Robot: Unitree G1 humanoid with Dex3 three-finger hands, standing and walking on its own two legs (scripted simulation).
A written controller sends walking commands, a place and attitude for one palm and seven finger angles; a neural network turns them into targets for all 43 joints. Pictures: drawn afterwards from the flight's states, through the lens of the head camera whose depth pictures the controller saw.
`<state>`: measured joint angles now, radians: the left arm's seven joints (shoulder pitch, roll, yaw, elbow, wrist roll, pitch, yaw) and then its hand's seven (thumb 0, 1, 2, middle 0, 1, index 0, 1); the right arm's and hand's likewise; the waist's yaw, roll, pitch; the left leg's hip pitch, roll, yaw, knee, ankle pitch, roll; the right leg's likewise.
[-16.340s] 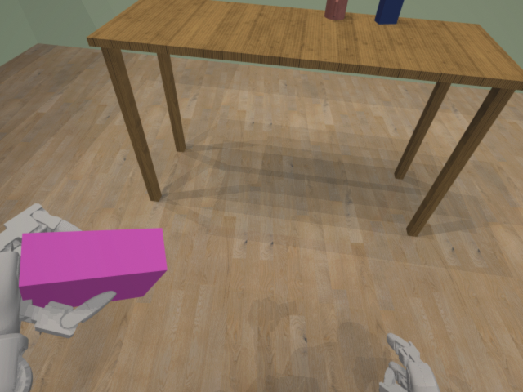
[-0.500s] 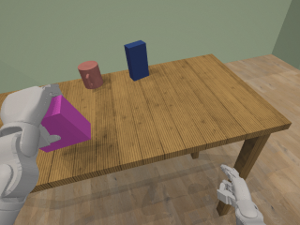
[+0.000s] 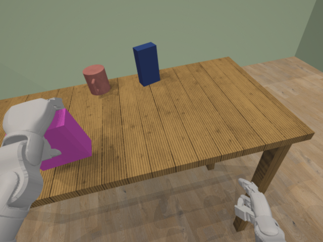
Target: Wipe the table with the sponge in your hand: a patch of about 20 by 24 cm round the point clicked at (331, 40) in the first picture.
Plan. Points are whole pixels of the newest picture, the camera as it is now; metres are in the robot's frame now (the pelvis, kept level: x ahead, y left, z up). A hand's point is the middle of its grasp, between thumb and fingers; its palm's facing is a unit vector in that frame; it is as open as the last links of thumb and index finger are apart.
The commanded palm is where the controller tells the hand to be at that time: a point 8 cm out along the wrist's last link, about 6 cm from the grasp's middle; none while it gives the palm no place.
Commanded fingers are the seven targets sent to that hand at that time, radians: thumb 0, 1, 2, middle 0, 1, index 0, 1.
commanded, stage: move the sponge above the wiping area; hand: left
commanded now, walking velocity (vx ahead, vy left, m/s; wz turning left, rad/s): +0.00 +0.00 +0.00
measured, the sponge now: (59, 146) +0.26 +0.31 +0.13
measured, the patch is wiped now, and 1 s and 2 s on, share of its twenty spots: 0.00 0.00 0.00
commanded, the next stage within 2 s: none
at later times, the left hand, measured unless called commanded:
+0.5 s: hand (51, 130) +0.27 +0.32 +0.17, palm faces +0.08 -0.02 -1.00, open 9.6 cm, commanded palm +0.24 +0.30 +0.25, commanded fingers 0.00 0.10 1.30 -1.20 -1.60 -1.20 -1.60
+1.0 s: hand (50, 129) +0.27 +0.32 +0.18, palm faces +0.10 -0.03 -0.99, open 9.6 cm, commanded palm +0.24 +0.30 +0.25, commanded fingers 0.00 0.10 1.30 -1.20 -1.60 -1.20 -1.60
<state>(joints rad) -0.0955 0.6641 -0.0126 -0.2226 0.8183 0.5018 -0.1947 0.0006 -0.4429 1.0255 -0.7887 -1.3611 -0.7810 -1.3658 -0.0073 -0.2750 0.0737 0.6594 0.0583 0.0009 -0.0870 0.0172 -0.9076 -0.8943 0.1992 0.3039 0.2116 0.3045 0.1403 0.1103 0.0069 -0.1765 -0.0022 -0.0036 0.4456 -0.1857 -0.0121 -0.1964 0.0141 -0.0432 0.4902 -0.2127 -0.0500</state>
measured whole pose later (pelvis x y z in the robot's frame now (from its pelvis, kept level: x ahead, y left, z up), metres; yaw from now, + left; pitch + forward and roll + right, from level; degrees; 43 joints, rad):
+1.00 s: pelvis +0.02 +0.01 +0.00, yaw +0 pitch -4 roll +1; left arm -0.08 0.65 0.00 -0.19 0.84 0.47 -0.19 0.00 -0.44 1.03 -0.79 -1.36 -0.78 -1.37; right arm 0.02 -0.28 0.06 0.66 0.06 0.02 -0.08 0.02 -0.91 -0.89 0.20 0.30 0.20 0.30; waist 0.13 0.11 0.00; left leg -0.16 -0.01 -0.01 0.42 -0.20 0.00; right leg -0.18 0.01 -0.05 0.46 -0.22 -0.04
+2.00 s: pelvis +0.02 +0.00 +0.00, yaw +1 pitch -4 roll +0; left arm -0.15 0.66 -0.02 -0.13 0.82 0.35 -0.20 0.00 -0.45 1.03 -0.79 -1.36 -0.78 -1.37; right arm 0.03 -0.27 0.05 0.66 0.06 -0.02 -0.11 0.02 -0.91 -0.89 0.20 0.30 0.19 0.29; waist 0.14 0.10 0.02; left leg -0.17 -0.01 -0.03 0.44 -0.20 -0.01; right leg -0.17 0.01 -0.06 0.46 -0.23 -0.05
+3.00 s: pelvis +0.01 +0.00 +0.00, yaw +1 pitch -4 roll +0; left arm -0.08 0.69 0.03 -0.20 0.81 0.42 -0.19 0.00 -0.45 1.03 -0.79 -1.36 -0.78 -1.37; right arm 0.03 -0.27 0.06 0.66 0.06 0.00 -0.09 0.02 -0.91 -0.89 0.20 0.30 0.20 0.30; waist 0.15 0.11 0.00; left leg -0.17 0.00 -0.02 0.45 -0.21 -0.01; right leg -0.18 0.02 -0.05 0.47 -0.23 -0.05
